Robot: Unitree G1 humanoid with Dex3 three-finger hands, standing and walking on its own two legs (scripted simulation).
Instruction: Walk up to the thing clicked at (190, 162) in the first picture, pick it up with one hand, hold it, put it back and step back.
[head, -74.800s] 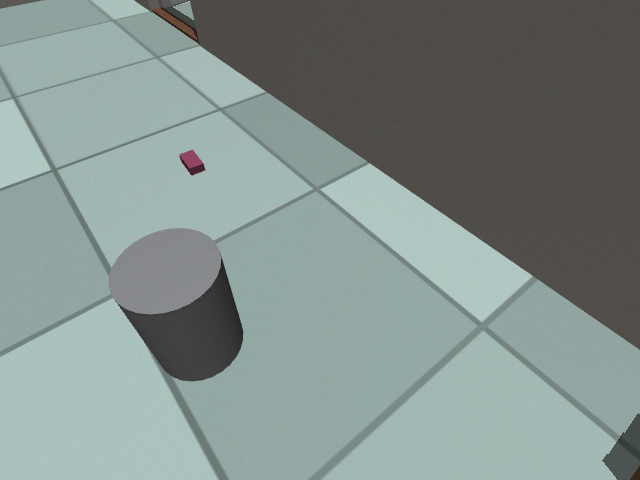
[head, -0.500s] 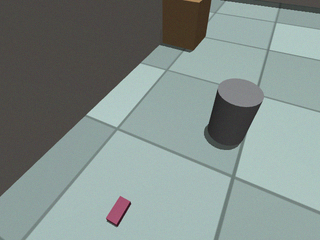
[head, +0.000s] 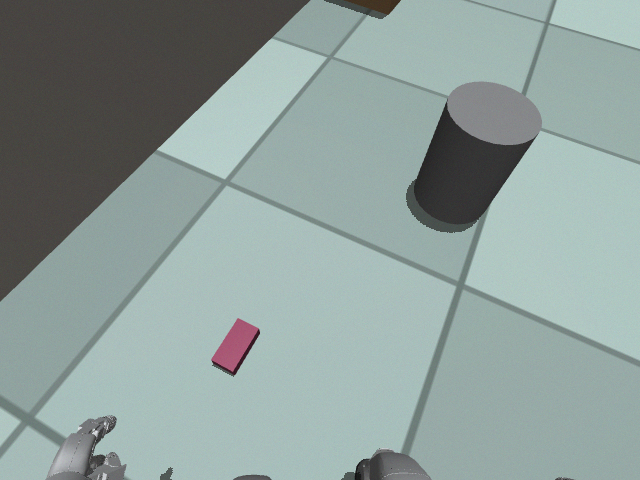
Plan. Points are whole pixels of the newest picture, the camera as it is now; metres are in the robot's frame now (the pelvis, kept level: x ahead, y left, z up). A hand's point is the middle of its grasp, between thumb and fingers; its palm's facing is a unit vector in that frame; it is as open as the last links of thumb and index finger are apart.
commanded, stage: step back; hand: left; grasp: from above
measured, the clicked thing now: (236, 346) +0.49 +0.22 -0.73
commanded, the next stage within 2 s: none
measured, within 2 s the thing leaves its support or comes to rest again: neither
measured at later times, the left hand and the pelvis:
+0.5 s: hand out of the picture +0.03 +0.29 -0.14, palm faces -0.10 -0.91 -0.41, open 7.4 cm; pelvis -0.08 +0.03 +0.00, yaw -5 degrees
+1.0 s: hand out of the picture -0.09 +0.31 -0.14, palm faces -0.04 -0.94 -0.34, open 7.4 cm; pelvis -0.22 +0.05 +0.02, yaw -3 degrees
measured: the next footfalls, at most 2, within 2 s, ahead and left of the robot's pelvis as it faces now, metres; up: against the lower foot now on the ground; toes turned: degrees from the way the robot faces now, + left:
right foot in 0.44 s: -0.04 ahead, -0.08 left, +0.00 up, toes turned -1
left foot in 0.80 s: -0.16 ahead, +0.16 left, +0.00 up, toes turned -5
